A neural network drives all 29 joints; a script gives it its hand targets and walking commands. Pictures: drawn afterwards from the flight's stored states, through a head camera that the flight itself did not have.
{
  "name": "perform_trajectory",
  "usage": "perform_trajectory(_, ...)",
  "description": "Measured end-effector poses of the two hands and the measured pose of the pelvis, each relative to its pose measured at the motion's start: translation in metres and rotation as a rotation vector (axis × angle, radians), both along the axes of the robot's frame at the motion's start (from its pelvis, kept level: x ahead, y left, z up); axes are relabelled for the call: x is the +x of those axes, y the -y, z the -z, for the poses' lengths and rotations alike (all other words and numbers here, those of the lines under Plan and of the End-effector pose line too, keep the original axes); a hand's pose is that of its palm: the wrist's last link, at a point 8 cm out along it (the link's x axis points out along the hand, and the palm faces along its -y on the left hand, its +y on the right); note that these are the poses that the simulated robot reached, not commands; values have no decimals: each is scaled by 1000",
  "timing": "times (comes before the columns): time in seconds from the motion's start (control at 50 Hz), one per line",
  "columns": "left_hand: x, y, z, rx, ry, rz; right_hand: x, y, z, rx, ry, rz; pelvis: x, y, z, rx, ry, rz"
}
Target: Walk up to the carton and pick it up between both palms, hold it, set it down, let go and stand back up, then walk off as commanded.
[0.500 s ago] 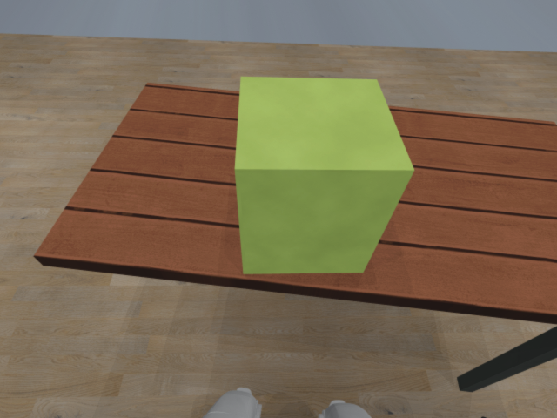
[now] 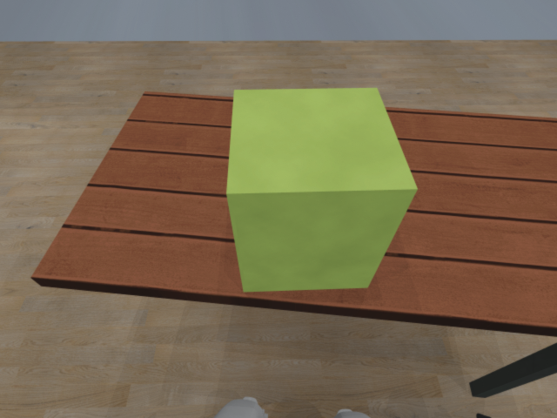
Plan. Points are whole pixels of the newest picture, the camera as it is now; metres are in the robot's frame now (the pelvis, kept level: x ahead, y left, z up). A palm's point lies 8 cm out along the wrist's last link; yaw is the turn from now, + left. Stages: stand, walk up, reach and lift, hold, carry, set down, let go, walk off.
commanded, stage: walk up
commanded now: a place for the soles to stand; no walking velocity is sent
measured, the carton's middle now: (306, 196) +0.43 +0.00 +0.07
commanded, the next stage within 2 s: stand in 0.42 s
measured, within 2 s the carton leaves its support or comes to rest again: neither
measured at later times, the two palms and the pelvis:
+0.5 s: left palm out of the picture +0.05 +0.31 -0.10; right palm out of the picture +0.10 -0.31 -0.10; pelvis -0.01 +0.00 +0.00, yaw +0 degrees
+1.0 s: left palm (109, 409) +0.15 +0.26 -0.07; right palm out of the picture +0.14 -0.31 -0.10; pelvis +0.00 -0.02 +0.00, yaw +0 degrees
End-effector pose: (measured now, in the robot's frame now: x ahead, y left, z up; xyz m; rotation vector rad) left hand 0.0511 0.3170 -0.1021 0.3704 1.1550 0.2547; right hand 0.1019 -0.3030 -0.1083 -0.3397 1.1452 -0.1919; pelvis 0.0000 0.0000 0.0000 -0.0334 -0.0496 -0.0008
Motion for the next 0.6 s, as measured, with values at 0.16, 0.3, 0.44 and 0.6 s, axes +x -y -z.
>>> perform_trajectory(0.16, 1, 4, -2, -3, 30, -2, 1, 0, -1, 4, 26, 3, -3, 1, 0, 1, 4, 0)
perform_trajectory(0.3, 2, 7, -1, -14, 66, -1, 1, 2, -7, -4, 60, 4, -8, 1, 0, 2, 11, 0)
perform_trajectory(0.44, 0, 10, 1, -24, 79, 0, -1, 5, -11, -13, 70, 6, -11, 3, 0, 4, 16, 0)
perform_trajectory(0.6, 1, 10, 0, -24, 77, 0, -1, 5, -11, -10, 67, 6, -10, 3, 0, 4, 14, 0)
